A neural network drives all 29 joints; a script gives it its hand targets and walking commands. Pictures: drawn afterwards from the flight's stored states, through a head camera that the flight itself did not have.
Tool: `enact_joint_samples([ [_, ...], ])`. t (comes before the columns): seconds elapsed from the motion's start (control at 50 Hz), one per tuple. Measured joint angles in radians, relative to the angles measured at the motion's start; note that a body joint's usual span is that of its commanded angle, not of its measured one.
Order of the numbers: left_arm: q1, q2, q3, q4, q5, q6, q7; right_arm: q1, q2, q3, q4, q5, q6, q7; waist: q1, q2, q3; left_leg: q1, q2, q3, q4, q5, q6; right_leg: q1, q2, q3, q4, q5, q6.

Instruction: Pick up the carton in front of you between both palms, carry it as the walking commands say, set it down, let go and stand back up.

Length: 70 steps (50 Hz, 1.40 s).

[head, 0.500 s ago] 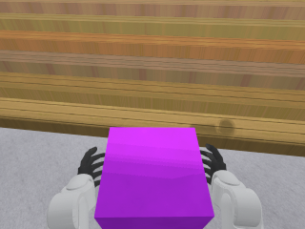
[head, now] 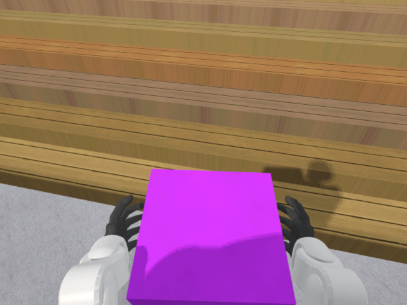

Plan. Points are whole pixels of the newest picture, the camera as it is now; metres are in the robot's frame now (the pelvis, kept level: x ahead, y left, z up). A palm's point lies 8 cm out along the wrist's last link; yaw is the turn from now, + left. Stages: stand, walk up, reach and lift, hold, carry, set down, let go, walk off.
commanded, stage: carry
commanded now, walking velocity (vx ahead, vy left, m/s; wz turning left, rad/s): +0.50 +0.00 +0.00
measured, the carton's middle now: (207, 253) +0.24 +0.01 +0.03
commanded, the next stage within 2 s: none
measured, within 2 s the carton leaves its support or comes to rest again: neither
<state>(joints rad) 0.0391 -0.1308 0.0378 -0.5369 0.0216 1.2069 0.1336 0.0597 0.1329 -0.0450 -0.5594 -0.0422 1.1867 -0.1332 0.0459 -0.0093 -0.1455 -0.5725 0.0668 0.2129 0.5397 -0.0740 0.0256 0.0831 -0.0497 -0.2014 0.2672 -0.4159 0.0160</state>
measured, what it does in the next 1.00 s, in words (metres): walks ahead: left foot, then right foot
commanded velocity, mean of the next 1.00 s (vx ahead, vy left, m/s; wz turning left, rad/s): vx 0.50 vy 0.00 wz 0.00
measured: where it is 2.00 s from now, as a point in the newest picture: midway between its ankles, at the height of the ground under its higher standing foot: (219, 109)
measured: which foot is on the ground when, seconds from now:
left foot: up 0.00-0.02, down 0.04-0.56, up 0.58-0.90, down 0.92-1.00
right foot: down 0.00-0.04, up 0.06-0.52, down 0.54-1.00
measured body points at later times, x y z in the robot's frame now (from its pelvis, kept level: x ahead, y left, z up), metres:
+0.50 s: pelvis +0.33 +0.00 +0.00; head +0.31 -0.01 +0.45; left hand +0.62 +0.14 +0.13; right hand +0.61 -0.17 +0.13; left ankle +0.18 +0.09 -0.73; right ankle +0.47 -0.11 -0.72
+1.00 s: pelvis +0.65 -0.02 +0.00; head +0.71 -0.02 +0.45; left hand +1.03 +0.13 +0.13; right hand +1.03 -0.17 +0.13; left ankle +0.67 +0.08 -0.71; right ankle +0.50 -0.10 -0.71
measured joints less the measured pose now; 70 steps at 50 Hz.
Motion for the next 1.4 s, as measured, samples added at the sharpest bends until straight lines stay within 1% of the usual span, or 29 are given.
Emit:
enact_joint_samples([
  [0.04, 0.008, -0.001, -0.001, -0.005, 0.003, 0.001, -0.001, 0.0, 0.0, 0.001, 0.001, 0.001, 0.003, 0.0, -0.01, -0.003, 0.009, 0.065, -0.021, 0.038, -0.049, -0.008, 0.012, 0.021, -0.024, 0.003, 0.105, -0.084, 0.018],
  [0.06, 0.007, 0.0, 0.007, 0.002, 0.003, 0.0, -0.001, -0.004, 0.0, 0.007, 0.02, 0.0, -0.004, 0.0, -0.025, -0.023, 0.014, 0.071, -0.034, 0.051, -0.013, -0.011, 0.038, -0.007, -0.056, 0.006, 0.224, -0.123, 0.019],
  [0.08, 0.005, 0.001, 0.016, 0.013, 0.004, 0.001, -0.001, -0.014, -0.001, 0.011, 0.043, -0.001, -0.008, 0.0, -0.039, -0.032, 0.021, 0.071, -0.036, 0.06, 0.035, -0.047, 0.059, -0.071, -0.071, 0.038, 0.399, -0.095, 0.015],
  [0.12, 0.002, 0.0, 0.025, 0.022, 0.008, 0.004, -0.001, -0.027, -0.002, 0.012, 0.07, 0.001, -0.009, -0.001, -0.06, -0.021, 0.04, 0.099, -0.03, 0.066, 0.051, -0.106, 0.078, -0.242, -0.045, 0.12, 0.742, -0.05, -0.003],
  [0.14, 0.003, 0.0, 0.023, 0.018, 0.011, 0.004, -0.001, -0.027, -0.002, 0.01, 0.068, 0.004, -0.01, -0.001, -0.068, -0.014, 0.05, 0.126, -0.028, 0.066, 0.026, -0.11, 0.07, -0.322, -0.032, 0.136, 0.854, -0.022, -0.016],
  [0.18, 0.006, 0.0, 0.014, 0.005, 0.013, -0.001, -0.001, -0.02, -0.001, 0.006, 0.05, 0.01, -0.015, -0.002, -0.08, -0.004, 0.061, 0.187, -0.031, 0.066, -0.041, -0.112, 0.063, -0.454, -0.027, 0.139, 0.929, 0.044, -0.035],
  [0.28, 0.004, 0.0, -0.001, -0.027, 0.019, -0.025, -0.003, -0.028, -0.002, -0.003, 0.011, 0.022, -0.026, -0.002, -0.091, 0.015, 0.046, 0.34, -0.032, 0.049, -0.191, -0.126, 0.045, -0.626, -0.045, 0.104, 0.694, 0.152, -0.033],
  [0.38, -0.056, 0.004, 0.02, -0.026, 0.017, -0.012, 0.005, -0.106, -0.007, -0.017, 0.03, 0.027, -0.012, -0.004, -0.076, 0.011, 0.021, 0.478, -0.037, 0.033, -0.251, -0.192, 0.015, -0.676, -0.058, 0.072, 0.427, 0.282, -0.025],
  [0.48, -0.206, 0.031, 0.078, 0.049, -0.022, 0.009, 0.031, -0.264, -0.016, -0.057, 0.117, 0.046, 0.002, -0.029, -0.077, 0.008, 0.024, 0.589, -0.043, 0.013, -0.214, -0.319, -0.025, -0.663, -0.043, 0.042, 0.322, 0.338, -0.056],
  [0.54, -0.352, 0.058, 0.106, 0.165, -0.047, 0.004, 0.047, -0.389, -0.056, -0.087, 0.2, 0.066, 0.009, -0.056, -0.058, 0.029, 0.04, 0.592, -0.007, -0.003, -0.037, -0.454, -0.045, -0.606, -0.004, 0.009, 0.297, 0.302, -0.087],
  [0.56, -0.404, 0.06, 0.113, 0.217, -0.05, -0.006, 0.055, -0.432, -0.078, -0.101, 0.238, 0.076, 0.006, -0.063, -0.041, 0.046, 0.053, 0.537, 0.019, -0.024, 0.114, -0.454, -0.034, -0.619, 0.005, 0.001, 0.353, 0.28, -0.105],
  [0.62, -0.523, 0.058, 0.141, 0.331, -0.058, -0.018, 0.083, -0.549, -0.112, -0.15, 0.348, 0.094, 0.002, -0.083, -0.004, 0.048, 0.109, 0.292, -0.015, -0.159, 0.591, -0.402, 0.008, -0.602, 0.015, 0.0, 0.394, 0.208, -0.118],
  [0.66, -0.571, 0.059, 0.172, 0.366, -0.066, -0.027, 0.088, -0.619, -0.097, -0.191, 0.397, 0.092, -0.002, -0.086, 0.004, 0.045, 0.144, 0.151, -0.024, -0.186, 0.723, -0.333, 0.033, -0.561, 0.025, 0.003, 0.348, 0.203, -0.112],
  [0.78, -0.69, 0.054, 0.248, 0.422, -0.061, -0.078, 0.083, -0.75, -0.061, -0.267, 0.458, 0.039, -0.057, -0.074, 0.014, 0.027, 0.196, -0.112, -0.011, -0.181, 0.617, -0.241, 0.034, -0.438, 0.038, 0.021, 0.223, 0.17, -0.108],
  [0.9, -0.718, 0.038, 0.264, 0.42, -0.044, -0.091, 0.063, -0.744, -0.051, -0.279, 0.424, 0.03, -0.07, -0.056, 0.009, 0.015, 0.178, -0.187, -0.026, -0.119, 0.43, -0.183, 0.046, -0.322, 0.031, 0.045, 0.213, 0.051, -0.074],
  [0.96, -0.679, 0.024, 0.254, 0.394, -0.033, -0.081, 0.055, -0.69, -0.029, -0.278, 0.384, 0.026, -0.065, -0.048, 0.007, -0.012, 0.146, -0.119, -0.044, -0.1, 0.439, -0.282, 0.063, -0.265, 0.013, 0.058, 0.245, -0.019, -0.053],
  [0.98, -0.66, 0.02, 0.252, 0.383, -0.031, -0.078, 0.053, -0.674, -0.021, -0.276, 0.376, 0.023, -0.062, -0.044, 0.0, -0.013, 0.141, -0.048, -0.054, -0.094, 0.347, -0.235, 0.063, -0.267, 0.005, 0.057, 0.295, -0.011, -0.048],
  [1.02, -0.613, 0.03, 0.257, 0.339, -0.034, -0.061, 0.044, -0.663, 0.007, -0.26, 0.373, 0.016, -0.056, -0.035, -0.031, -0.006, 0.135, 0.168, -0.07, -0.07, 0.052, -0.074, 0.053, -0.337, -0.014, 0.071, 0.552, 0.148, -0.05],
  [1.06, -0.607, 0.057, 0.262, 0.311, -0.045, -0.062, 0.033, -0.672, 0.021, -0.235, 0.367, 0.002, -0.067, -0.041, -0.079, 0.012, 0.149, 0.242, -0.078, -0.08, 0.006, -0.281, 0.048, -0.513, 0.027, 0.147, 1.009, -0.003, -0.048],
  [1.1, -0.592, 0.063, 0.266, 0.297, -0.045, -0.063, 0.031, -0.642, 0.023, -0.204, 0.353, 0.008, -0.077, -0.057, -0.129, 0.001, 0.17, 0.283, -0.096, -0.085, 0.005, -0.323, 0.049, -0.702, 0.081, 0.21, 1.395, -0.088, -0.068],
  [1.14, -0.578, 0.036, 0.273, 0.273, -0.038, -0.058, 0.037, -0.609, 0.012, -0.195, 0.319, 0.037, -0.069, -0.072, -0.173, 0.004, 0.187, 0.348, -0.098, -0.11, -0.04, -0.325, 0.039, -0.902, 0.116, 0.211, 1.666, -0.201, -0.098],
  [1.18, -0.568, 0.001, 0.265, 0.252, -0.015, -0.07, 0.048, -0.586, -0.011, -0.198, 0.288, 0.075, -0.069, -0.08, -0.204, 0.007, 0.211, 0.439, -0.087, -0.139, -0.104, -0.34, 0.029, -1.089, 0.115, 0.179, 1.752, -0.276, -0.125],
  [1.2, -0.565, -0.017, 0.256, 0.247, 0.001, -0.08, 0.054, -0.577, -0.025, -0.204, 0.278, 0.094, -0.071, -0.081, -0.206, 0.01, 0.221, 0.494, -0.076, -0.147, -0.149, -0.341, 0.015, -1.157, 0.097, 0.15, 1.687, -0.27, -0.134],
  [1.24, -0.563, -0.037, 0.234, 0.249, 0.029, -0.095, 0.066, -0.568, -0.043, -0.222, 0.273, 0.124, -0.076, -0.08, -0.177, 0.005, 0.23, 0.579, -0.053, -0.119, -0.213, -0.186, 0.035, -1.192, 0.074, 0.088, 1.378, -0.141, -0.139],
  [1.28, -0.547, -0.045, 0.209, 0.269, 0.036, -0.105, 0.066, -0.545, -0.05, -0.238, 0.281, 0.137, -0.081, -0.069, -0.099, 0.019, 0.222, 0.555, -0.013, -0.093, -0.085, -0.148, 0.043, -1.025, 0.105, 0.027, 1.174, -0.142, -0.157],
  [1.3, -0.552, -0.047, 0.198, 0.28, 0.029, -0.097, 0.059, -0.537, -0.052, -0.251, 0.281, 0.135, -0.078, -0.057, -0.053, 0.013, 0.215, 0.46, -0.01, -0.122, 0.138, -0.073, 0.023, -0.872, 0.118, 0.012, 0.976, 0.005, -0.179],
  [1.32, -0.564, -0.046, 0.194, 0.28, 0.017, -0.09, 0.053, -0.546, -0.056, -0.26, 0.286, 0.128, -0.079, -0.04, -0.006, 0.005, 0.218, 0.342, -0.027, -0.178, 0.441, -0.099, 0.012, -0.78, 0.132, 0.012, 0.868, -0.057, -0.192],
  [1.36, -0.57, -0.026, 0.169, 0.288, 0.007, -0.106, 0.075, -0.564, -0.055, -0.265, 0.296, 0.103, -0.098, -0.02, 0.072, 0.006, 0.242, 0.124, -0.119, -0.317, 1.031, -0.228, 0.029, -0.676, 0.156, 0.012, 0.793, -0.156, -0.196],
  [1.4, -0.55, 0.004, 0.155, 0.29, -0.028, -0.105, 0.089, -0.557, -0.016, -0.278, 0.296, 0.061, -0.106, -0.016, 0.146, -0.005, 0.246, -0.057, -0.186, -0.357, 1.374, -0.318, 0.055, -0.545, 0.174, 0.032, 0.646, -0.154, -0.182],
])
